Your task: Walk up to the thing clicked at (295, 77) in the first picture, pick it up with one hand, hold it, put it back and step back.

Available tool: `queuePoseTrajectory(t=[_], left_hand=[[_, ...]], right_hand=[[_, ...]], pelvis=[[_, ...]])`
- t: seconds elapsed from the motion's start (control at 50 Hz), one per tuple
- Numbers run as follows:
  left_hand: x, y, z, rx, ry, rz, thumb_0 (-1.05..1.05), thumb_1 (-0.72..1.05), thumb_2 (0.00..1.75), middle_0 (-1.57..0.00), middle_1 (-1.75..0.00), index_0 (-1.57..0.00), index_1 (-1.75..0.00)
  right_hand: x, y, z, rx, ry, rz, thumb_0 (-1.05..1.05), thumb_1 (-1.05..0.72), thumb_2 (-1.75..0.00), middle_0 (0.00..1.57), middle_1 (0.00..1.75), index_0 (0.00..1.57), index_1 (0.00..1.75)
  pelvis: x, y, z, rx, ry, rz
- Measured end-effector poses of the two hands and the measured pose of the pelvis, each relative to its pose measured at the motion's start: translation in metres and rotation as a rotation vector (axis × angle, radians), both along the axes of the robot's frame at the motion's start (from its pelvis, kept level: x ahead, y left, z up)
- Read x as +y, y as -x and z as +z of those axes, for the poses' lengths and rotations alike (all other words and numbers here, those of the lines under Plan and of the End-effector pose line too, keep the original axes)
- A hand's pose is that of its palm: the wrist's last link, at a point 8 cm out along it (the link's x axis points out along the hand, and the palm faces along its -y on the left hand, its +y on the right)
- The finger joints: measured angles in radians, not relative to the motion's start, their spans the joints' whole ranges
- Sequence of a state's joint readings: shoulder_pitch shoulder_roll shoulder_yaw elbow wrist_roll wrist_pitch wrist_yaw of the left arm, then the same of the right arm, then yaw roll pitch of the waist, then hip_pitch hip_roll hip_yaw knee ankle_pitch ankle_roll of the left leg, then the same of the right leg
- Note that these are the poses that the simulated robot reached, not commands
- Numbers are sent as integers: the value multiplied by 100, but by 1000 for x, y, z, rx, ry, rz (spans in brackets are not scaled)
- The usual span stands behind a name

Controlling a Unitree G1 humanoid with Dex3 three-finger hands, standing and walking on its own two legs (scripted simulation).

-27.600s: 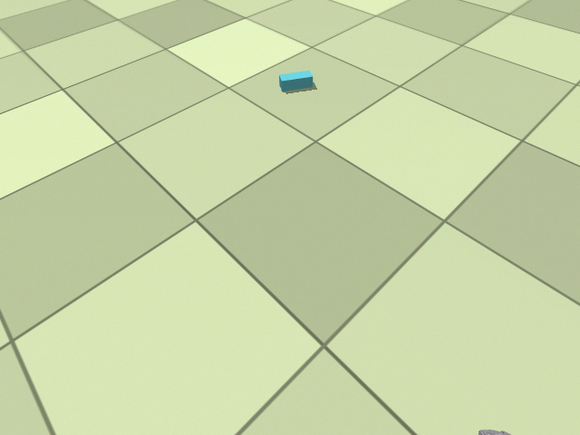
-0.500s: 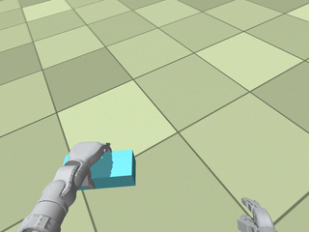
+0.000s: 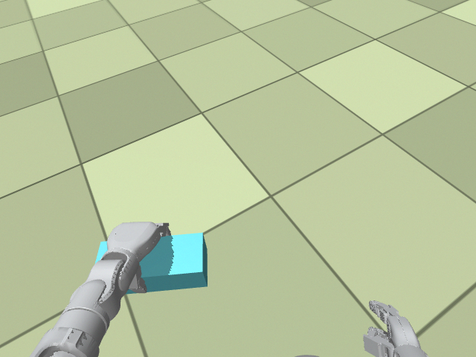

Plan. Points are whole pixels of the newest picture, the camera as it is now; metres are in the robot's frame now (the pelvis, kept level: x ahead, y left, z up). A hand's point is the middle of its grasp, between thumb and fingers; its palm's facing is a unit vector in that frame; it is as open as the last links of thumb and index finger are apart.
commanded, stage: crouch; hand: left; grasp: from above
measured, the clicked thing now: (154, 264) +0.30 +0.20 -0.09
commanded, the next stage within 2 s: lower in 1.64 s
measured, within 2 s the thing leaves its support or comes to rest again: neither
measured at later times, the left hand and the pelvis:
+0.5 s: hand (179, 278) +0.33 +0.19 -0.29, palm faces -0.41 +0.07 -0.91, open 11.4 cm; pelvis -0.06 +0.01 -0.17, yaw +1 degrees
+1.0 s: hand (199, 290) +0.35 +0.17 -0.48, palm faces -0.45 +0.04 -0.89, open 11.4 cm; pelvis -0.07 +0.00 -0.32, yaw +1 degrees
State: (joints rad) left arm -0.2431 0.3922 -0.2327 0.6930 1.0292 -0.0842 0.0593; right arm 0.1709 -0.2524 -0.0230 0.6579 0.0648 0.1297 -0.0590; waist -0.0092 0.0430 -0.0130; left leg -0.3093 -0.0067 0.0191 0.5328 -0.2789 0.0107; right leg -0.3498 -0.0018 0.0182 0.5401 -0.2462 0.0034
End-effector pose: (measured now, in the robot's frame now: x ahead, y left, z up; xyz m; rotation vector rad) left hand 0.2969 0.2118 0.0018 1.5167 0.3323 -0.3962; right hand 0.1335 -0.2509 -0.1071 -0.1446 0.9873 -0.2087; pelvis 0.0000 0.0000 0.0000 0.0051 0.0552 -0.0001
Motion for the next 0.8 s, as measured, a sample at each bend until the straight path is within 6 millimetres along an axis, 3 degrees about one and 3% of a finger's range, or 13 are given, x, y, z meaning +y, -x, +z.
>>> queuePoseTrajectory(t=[0.1,0.2,0.38,0.52,0.64,0.8], left_hand=[[-2,-1,-35,6,-24,-17,1,-25,68,-69,-63,-62,-65],[-8,-10,-78,-23,-51,-40,1,-25,68,-69,-63,-61,-65],[-17,-32,-173,-46,-76,-58,1,-23,67,-68,-64,-60,-65],[-24,-38,-243,-41,-72,-50,1,-23,67,-68,-64,-60,-65],[-32,-39,-303,0,-60,-63,1,-24,67,-68,-64,-60,-65],[-39,-51,-370,-9,-41,-80,1,-24,67,-68,-64,-61,-65]], right_hand=[[-7,13,-14,48,27,11,1,-90,-91,20,30,20,30],[-18,38,-43,107,63,-1,1,-90,-91,20,30,20,30],[-30,103,-124,233,117,-44,1,-91,-91,20,30,20,30],[-21,143,-191,313,108,-69,1,-91,-91,20,30,20,30],[-10,156,-239,337,87,-42,1,-91,-91,20,30,20,30],[-12,150,-291,339,89,20,1,-90,-91,20,30,20,30]], pelvis=[[-1,8,-14,68,3,9],[1,18,-43,168,12,14],[5,42,-121,355,27,15],[10,59,-181,448,31,18],[10,69,-224,504,35,24],[4,76,-278,568,43,34]])
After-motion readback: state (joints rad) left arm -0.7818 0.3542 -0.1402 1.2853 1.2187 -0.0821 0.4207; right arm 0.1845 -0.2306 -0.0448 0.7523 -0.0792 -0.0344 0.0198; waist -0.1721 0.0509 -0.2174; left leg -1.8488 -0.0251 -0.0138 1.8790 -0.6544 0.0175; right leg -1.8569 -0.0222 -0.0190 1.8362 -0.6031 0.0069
